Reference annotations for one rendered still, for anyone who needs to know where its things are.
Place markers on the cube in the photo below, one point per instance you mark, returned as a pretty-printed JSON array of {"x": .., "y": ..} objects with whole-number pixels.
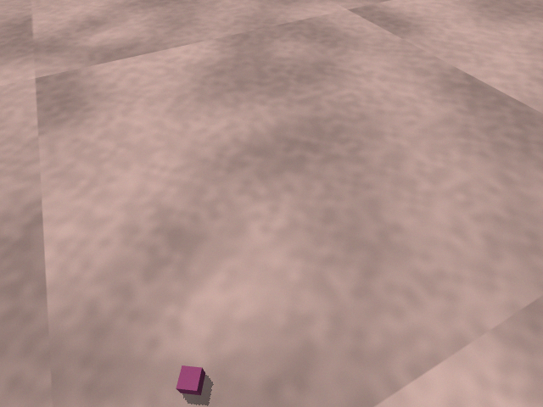
[{"x": 191, "y": 380}]

